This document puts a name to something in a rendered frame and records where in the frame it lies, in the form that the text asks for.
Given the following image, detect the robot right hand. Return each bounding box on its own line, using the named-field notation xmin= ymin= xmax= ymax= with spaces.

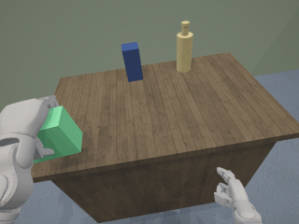
xmin=214 ymin=167 xmax=249 ymax=209

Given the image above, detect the robot right forearm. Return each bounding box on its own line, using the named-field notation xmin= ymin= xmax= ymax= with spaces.
xmin=233 ymin=200 xmax=263 ymax=224

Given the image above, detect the table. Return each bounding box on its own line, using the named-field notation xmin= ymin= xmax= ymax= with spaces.
xmin=31 ymin=52 xmax=299 ymax=223

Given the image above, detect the robot left hand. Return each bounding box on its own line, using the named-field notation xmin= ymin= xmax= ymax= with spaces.
xmin=0 ymin=95 xmax=60 ymax=160

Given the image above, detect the sponge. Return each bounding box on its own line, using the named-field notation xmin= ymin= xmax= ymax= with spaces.
xmin=34 ymin=105 xmax=83 ymax=164

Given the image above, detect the robot left forearm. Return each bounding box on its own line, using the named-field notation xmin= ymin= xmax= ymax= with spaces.
xmin=0 ymin=133 xmax=36 ymax=224

